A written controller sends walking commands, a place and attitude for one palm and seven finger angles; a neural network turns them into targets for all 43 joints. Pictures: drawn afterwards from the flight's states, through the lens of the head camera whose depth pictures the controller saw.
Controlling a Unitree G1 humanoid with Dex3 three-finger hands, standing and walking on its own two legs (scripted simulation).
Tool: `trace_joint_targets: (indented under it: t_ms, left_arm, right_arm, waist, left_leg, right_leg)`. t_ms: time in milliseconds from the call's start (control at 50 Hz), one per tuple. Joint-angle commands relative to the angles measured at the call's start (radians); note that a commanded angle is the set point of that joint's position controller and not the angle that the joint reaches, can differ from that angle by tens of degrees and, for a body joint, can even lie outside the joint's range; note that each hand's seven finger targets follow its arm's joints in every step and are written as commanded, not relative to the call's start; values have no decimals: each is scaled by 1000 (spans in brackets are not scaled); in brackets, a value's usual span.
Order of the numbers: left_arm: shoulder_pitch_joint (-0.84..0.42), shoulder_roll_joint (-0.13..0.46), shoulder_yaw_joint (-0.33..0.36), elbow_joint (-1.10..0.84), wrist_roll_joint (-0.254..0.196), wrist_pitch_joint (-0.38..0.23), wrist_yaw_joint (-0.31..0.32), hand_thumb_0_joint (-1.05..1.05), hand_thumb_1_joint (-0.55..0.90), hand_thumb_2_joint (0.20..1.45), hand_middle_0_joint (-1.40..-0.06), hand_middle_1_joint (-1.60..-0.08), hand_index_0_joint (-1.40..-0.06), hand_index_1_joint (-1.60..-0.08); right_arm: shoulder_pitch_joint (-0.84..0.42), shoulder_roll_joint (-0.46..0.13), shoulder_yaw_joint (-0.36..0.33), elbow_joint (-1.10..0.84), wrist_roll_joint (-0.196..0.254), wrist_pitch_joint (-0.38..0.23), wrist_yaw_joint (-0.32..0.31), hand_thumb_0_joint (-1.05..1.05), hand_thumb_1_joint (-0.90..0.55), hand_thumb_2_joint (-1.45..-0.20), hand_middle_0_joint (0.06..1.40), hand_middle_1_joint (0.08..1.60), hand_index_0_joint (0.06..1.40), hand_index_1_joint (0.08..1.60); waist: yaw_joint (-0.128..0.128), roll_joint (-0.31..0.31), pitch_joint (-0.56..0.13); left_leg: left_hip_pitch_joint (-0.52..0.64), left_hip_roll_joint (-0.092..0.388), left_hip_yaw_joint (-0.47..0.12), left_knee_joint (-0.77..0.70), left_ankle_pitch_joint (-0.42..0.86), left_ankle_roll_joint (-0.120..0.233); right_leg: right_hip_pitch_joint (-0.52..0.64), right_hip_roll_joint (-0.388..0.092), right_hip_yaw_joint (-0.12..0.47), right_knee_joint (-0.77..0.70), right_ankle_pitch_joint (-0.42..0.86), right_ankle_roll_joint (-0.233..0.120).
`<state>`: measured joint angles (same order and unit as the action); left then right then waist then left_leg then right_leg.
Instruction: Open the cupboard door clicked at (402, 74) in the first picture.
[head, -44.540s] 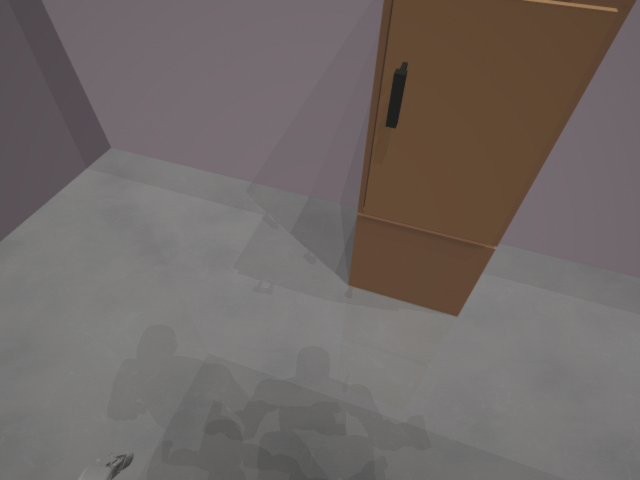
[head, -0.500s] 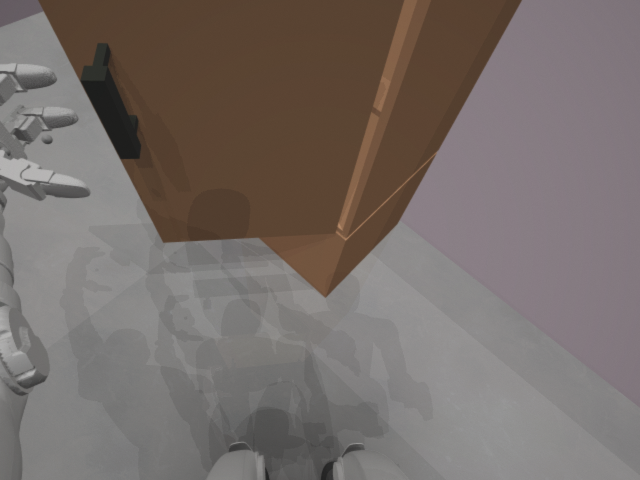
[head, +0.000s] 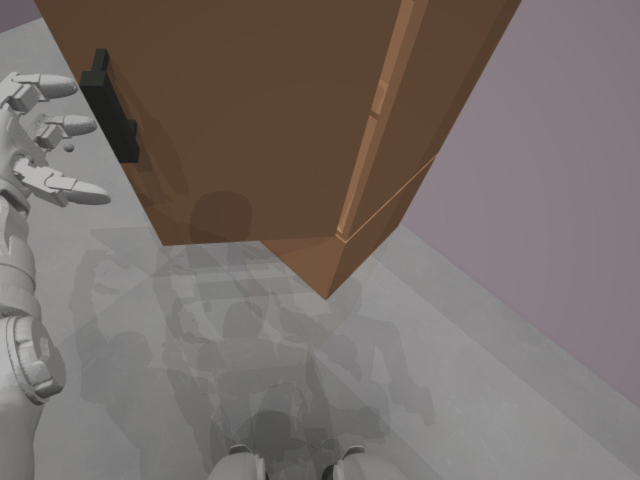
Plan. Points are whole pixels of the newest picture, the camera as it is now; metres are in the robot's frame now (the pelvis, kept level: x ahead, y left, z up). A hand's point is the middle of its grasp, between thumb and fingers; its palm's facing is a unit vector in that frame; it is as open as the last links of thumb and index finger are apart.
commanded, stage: slide the fingers in behind the handle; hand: left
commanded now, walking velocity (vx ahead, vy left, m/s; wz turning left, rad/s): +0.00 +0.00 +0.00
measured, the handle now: (115, 108) +0.54 +0.22 +0.10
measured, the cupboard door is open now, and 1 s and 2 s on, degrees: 49 49 49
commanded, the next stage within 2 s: close the thumb around the handle in 1.10 s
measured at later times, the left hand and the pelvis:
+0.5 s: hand (100, 149) +0.48 +0.23 +0.10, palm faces +0.04 -1.00 +0.00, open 14.0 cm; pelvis +0.00 +0.00 +0.00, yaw +0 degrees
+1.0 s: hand (119, 143) +0.49 +0.21 +0.10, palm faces +0.05 -1.00 -0.01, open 14.0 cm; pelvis +0.00 -0.01 +0.00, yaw +0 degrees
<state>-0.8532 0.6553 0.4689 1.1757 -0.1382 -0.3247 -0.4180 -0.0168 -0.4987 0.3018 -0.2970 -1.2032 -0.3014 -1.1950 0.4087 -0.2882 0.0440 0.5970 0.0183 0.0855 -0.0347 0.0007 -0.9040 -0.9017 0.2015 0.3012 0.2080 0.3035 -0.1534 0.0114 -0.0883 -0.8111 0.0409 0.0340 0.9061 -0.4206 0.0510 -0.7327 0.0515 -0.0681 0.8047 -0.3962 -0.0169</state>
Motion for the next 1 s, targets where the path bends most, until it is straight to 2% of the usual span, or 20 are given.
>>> trace_joint_targets:
  t_ms: [0, 80, 160, 220, 240, 280, 360, 440, 520, 560, 580, 600, 620, 680, 740, 820, 920, 940, 960, 980]
  left_arm:
    - [-439, 279, 18, -244, -21, -77, 23, 0, -500, 300, -300, -1200, -300, -1200]
    - [-408, 240, 8, -258, -38, -69, 22, 0, -500, 300, -300, -1200, -300, -1200]
    - [-359, 226, 11, -249, -41, -56, 36, 0, -500, 300, -300, -1200, -300, -1200]
    - [-378, 174, -28, -221, -33, -45, 56, 0, -500, 300, -300, -1200, -300, -1200]
    - [-397, 187, -17, -233, -34, -53, 65, 0, -500, 300, -300, -1200, -300, -1200]
    - [-432, 172, -31, -252, -26, -62, 77, 0, -500, 300, -300, -1200, -300, -1200]
    - [-419, 199, -1, -267, -26, -95, 88, 0, -500, 300, -300, -1200, -300, -1200]
    - [-448, 130, -57, -245, -23, -89, 89, 0, -500, 300, -300, -1200, -300, -1200]
    - [-459, 157, -40, -210, -16, -71, 103, 0, -500, 300, -300, -1200, -300, -1200]
    - [-477, 201, -6, -232, -15, -82, 111, 0, -500, 300, -300, -1200, -300, -1200]
    - [-482, 164, -36, -242, -15, -85, 110, 0, -500, 300, -300, -1200, -300, -1200]
    - [-469, 185, -12, -263, -12, -94, 115, 0, -500, 300, -300, -1200, -300, -1200]
    - [-457, 145, -44, -257, -11, -96, 115, 0, -500, 300, -300, -1200, -300, -1200]
    - [-460, 124, -57, -215, -10, -87, 125, 0, -500, 300, -300, -1200, -300, -1200]
    - [-447, 187, -4, -234, -7, -81, 133, 0, -500, 300, -300, -1200, -300, -1200]
    - [-441, 132, -45, -260, -1, -85, 138, 0, -500, 300, -300, -1200, -300, -1200]
    - [-438, 121, -46, -230, -9, -82, 143, 0, -500, 300, -300, -1200, -300, -1200]
    - [-425, 154, -16, -233, -10, -86, 145, 0, -500, 300, -300, -1200, -300, -1200]
    - [-449, 119, -55, -244, -5, -86, 141, 0, -500, 300, -300, -1200, -300, -1200]
    - [-439, 129, -43, -222, -2, -84, 144, 0, -500, 300, -300, -1200, -300, -1200]
  right_arm:
    - [158, -188, -70, -36, -7, -17, -12, 0, -900, -900, 200, 300, 200, 300]
    - [147, -182, -71, -43, -5, -18, -9, 0, -900, -900, 200, 300, 200, 300]
    - [141, -181, -72, -49, -3, -16, -4, 0, -900, -900, 200, 300, 200, 300]
    - [136, -175, -70, -51, -2, -17, -1, 0, -900, -900, 200, 300, 200, 300]
    - [139, -178, -70, -49, -2, -18, -4, 0, -900, -900, 200, 300, 200, 300]
    - [136, -175, -72, -46, -3, -23, -2, 0, -900, -900, 200, 300, 200, 300]
    - [135, -174, -71, -43, -7, -29, 0, 0, -900, -900, 200, 300, 200, 300]
    - [129, -167, -68, -37, -4, -33, 0, 0, -900, -900, 200, 300, 200, 300]
    - [134, -174, -69, -32, -3, -37, -4, 0, -900, -900, 200, 300, 200, 300]
    - [141, -176, -70, -31, -6, -41, -5, 0, -900, -900, 200, 300, 200, 300]
    - [135, -168, -67, -32, -5, -43, -2, 0, -900, -900, 200, 300, 200, 300]
    - [139, -170, -71, -32, -7, -44, -1, 0, -900, -900, 200, 300, 200, 300]
    - [134, -166, -69, -35, -7, -46, 2, 0, -900, -900, 200, 300, 200, 300]
    - [140, -166, -70, -25, -6, -44, 6, 0, -900, -900, 200, 300, 200, 300]
    - [149, -174, -73, -35, -9, -42, 4, 0, -900, -900, 200, 300, 200, 300]
    - [147, -164, -74, -38, -7, -42, 9, 0, -900, -900, 200, 300, 200, 300]
    - [149, -166, -76, -33, -5, -40, 10, 0, -900, -900, 200, 300, 200, 300]
    - [153, -170, -76, -35, -7, -40, 7, 0, -900, -900, 200, 300, 200, 300]
    - [148, -165, -73, -36, -5, -41, 9, 0, -900, -900, 200, 300, 200, 300]
    - [150, -165, -75, -30, -5, -41, 7, 0, -900, -900, 200, 300, 200, 300]
  waist:
    - [2, 186, -449]
    - [12, 176, -481]
    - [23, 144, -446]
    - [6, 99, -380]
    - [3, 89, -374]
    - [-1, 134, -398]
    - [17, 130, -449]
    - [-7, 137, -399]
    - [-8, 102, -396]
    - [-1, 109, -442]
    - [-1, 142, -447]
    - [11, 143, -467]
    - [6, 147, -460]
    - [-11, 116, -407]
    - [14, 124, -444]
    - [8, 128, -441]
    - [-4, 76, -406]
    - [10, 82, -417]
    - [-1, 112, -433]
    - [2, 96, -411]
  left_leg:
    - [467, 2, -107, -74, 490, -24]
    - [479, 2, -101, -72, 541, -25]
    - [455, 2, -97, -78, 544, -23]
    - [400, -5, -90, -88, 461, -16]
    - [403, -4, -95, -89, 461, -13]
    - [426, -4, -94, -88, 458, -19]
    - [427, -7, -93, -82, 456, -20]
    - [413, -9, -91, -82, 417, -16]
    - [380, -11, -93, -89, 367, -13]
    - [382, -12, -91, -84, 387, -12]
    - [395, -14, -87, -82, 398, -15]
    - [409, -11, -90, -79, 420, -17]
    - [414, -13, -88, -78, 422, -18]
    - [385, -9, -88, -80, 386, -14]
    - [373, -16, -83, -83, 406, -12]
    - [406, -9, -85, -83, 442, -17]
    - [372, -12, -78, -90, 400, -10]
    - [369, -14, -79, -86, 415, -10]
    - [383, -15, -78, -88, 417, -12]
    - [378, -12, -81, -86, 410, -12]
  right_leg:
    - [41, 19, 31, -60, 320, -4]
    - [76, 18, 29, -54, 369, -3]
    - [83, 18, 26, -55, 375, -2]
    - [82, 16, 28, -65, 347, 1]
    - [81, 17, 27, -64, 344, -2]
    - [65, 14, 30, -61, 335, 0]
    - [100, 14, 37, -52, 346, -3]
    - [66, 12, 34, -58, 315, -3]
    - [77, 11, 39, -65, 292, 0]
    - [106, 9, 46, -58, 318, 1]
    - [104, 10, 45, -56, 326, -1]
    - [106, 10, 43, -52, 334, -3]
    - [97, 12, 42, -53, 333, -2]
    - [75, 14, 39, -59, 311, 1]
    - [128, 12, 45, -52, 340, -4]
    - [104, 14, 38, -53, 354, -1]
    - [115, 14, 43, -65, 345, 3]
    - [131, 13, 46, -59, 357, -2]
    - [121, 11, 47, -57, 358, 1]
    - [108, 11, 44, -58, 347, 0]
